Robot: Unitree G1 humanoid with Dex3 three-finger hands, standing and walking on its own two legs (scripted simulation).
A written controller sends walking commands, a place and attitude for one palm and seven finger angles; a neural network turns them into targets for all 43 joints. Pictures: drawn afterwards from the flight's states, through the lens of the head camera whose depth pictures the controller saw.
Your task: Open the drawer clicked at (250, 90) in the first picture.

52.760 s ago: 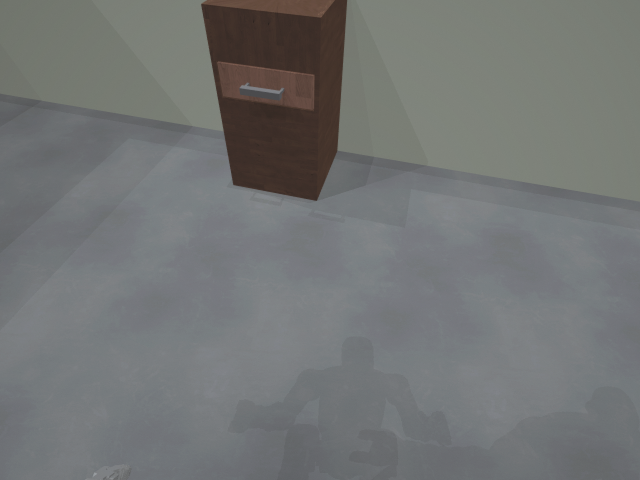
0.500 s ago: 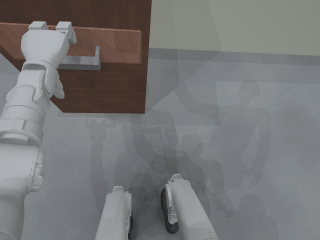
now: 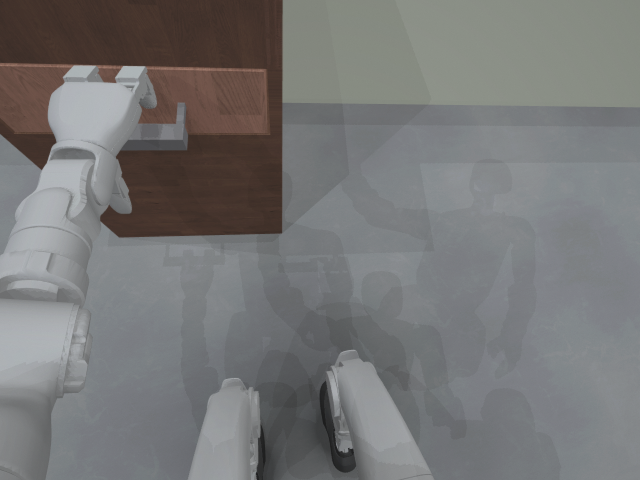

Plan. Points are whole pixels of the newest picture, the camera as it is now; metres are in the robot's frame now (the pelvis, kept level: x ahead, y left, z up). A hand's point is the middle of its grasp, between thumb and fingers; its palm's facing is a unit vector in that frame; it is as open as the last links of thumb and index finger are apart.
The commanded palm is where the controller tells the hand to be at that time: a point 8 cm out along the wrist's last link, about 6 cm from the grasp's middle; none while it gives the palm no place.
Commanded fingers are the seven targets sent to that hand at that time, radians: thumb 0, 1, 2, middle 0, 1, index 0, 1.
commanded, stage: lower the fingers behind the handle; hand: left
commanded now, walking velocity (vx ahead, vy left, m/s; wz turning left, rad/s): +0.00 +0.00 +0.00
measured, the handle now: (127, 123) +0.61 +0.20 -0.07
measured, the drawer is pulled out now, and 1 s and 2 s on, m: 0.00 0.00 0.00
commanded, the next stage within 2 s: close the thumb around the handle in 1.70 s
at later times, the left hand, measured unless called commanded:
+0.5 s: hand (123, 139) +0.56 +0.20 -0.04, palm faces -0.06 -0.03 -1.00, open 13.8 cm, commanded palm +0.55 +0.20 +0.01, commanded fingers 0.00 -0.50 0.30 -0.30 -1.20 -0.30 -1.20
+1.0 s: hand (116, 154) +0.56 +0.22 -0.06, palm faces -0.09 +0.04 -1.00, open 13.8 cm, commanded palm +0.54 +0.20 -0.03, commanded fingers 0.00 -0.50 0.30 -0.30 -1.20 -0.30 -1.20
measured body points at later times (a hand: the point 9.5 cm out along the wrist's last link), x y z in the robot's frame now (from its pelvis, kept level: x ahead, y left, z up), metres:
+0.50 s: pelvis +0.01 +0.00 -0.02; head +0.20 +0.01 +0.39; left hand +0.56 +0.20 +0.02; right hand +0.01 -0.28 -0.13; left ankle +0.02 +0.11 -0.58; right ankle +0.08 -0.11 -0.58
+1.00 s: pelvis +0.00 +0.00 -0.03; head +0.20 +0.01 +0.37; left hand +0.55 +0.21 -0.01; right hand +0.02 -0.28 -0.15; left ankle +0.02 +0.11 -0.58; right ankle +0.08 -0.11 -0.58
